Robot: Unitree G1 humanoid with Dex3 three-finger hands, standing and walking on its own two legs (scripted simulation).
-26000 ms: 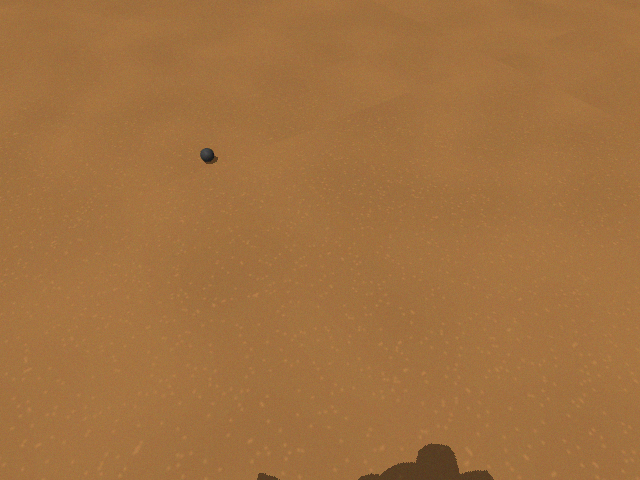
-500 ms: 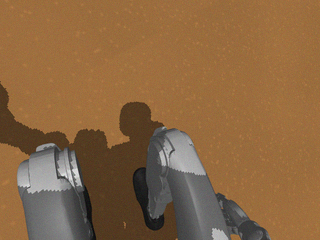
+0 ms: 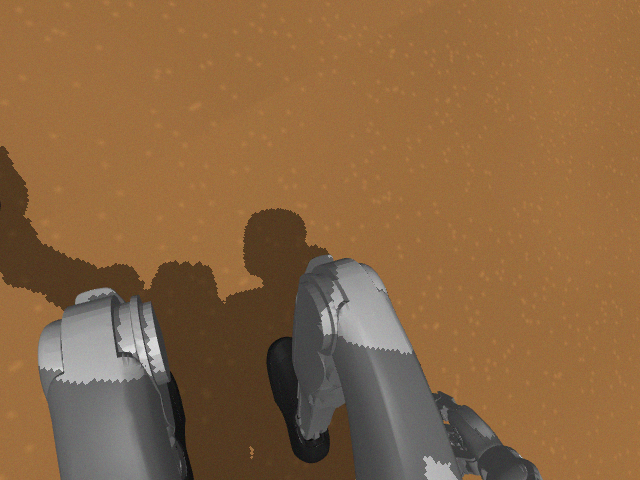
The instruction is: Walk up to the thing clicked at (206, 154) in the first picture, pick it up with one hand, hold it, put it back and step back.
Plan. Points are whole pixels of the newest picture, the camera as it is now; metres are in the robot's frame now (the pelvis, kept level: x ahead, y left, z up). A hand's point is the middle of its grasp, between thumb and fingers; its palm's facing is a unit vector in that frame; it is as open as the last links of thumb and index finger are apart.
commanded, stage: rise first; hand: left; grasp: from above
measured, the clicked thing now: out of the picture +0.44 +0.37 -0.28
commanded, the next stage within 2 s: none
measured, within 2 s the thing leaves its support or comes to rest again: neither
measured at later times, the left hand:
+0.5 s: hand out of the picture +0.40 +0.41 -0.17, palm faces -0.41 -0.14 -0.90, open 13.8 cm
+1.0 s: hand out of the picture +0.40 +0.40 -0.17, palm faces -0.42 -0.15 -0.89, open 13.6 cm
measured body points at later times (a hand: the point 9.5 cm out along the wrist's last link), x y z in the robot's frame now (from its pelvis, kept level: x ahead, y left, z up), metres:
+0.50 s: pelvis +0.00 +0.00 +0.00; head +0.23 +0.12 +0.37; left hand +0.42 +0.41 -0.12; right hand +0.10 -0.26 -0.09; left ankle +0.08 +0.12 -0.28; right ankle +0.10 -0.10 -0.28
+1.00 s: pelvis +0.00 +0.00 +0.00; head +0.23 +0.12 +0.37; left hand +0.42 +0.40 -0.12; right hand +0.10 -0.26 -0.09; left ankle +0.08 +0.12 -0.28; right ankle +0.10 -0.10 -0.28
